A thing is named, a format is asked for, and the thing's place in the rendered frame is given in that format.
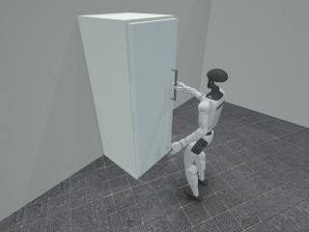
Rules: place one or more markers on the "left robot thigh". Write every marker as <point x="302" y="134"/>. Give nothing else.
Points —
<point x="190" y="154"/>

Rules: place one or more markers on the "right robot forearm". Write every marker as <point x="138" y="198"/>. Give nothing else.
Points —
<point x="193" y="92"/>

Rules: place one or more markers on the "left robot hand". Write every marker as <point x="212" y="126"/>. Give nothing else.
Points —
<point x="175" y="146"/>

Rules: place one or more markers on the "right robot hand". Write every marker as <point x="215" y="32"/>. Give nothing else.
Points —
<point x="180" y="88"/>

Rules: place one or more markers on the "handle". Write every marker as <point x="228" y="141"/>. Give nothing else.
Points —
<point x="175" y="84"/>

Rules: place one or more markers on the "fridge door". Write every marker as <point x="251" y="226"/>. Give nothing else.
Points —
<point x="152" y="49"/>

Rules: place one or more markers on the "robot left upper arm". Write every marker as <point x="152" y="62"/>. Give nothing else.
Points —
<point x="204" y="109"/>

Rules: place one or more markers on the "humanoid robot head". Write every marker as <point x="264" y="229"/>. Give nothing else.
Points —
<point x="216" y="75"/>

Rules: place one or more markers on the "left robot forearm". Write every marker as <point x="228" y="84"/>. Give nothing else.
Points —
<point x="195" y="136"/>

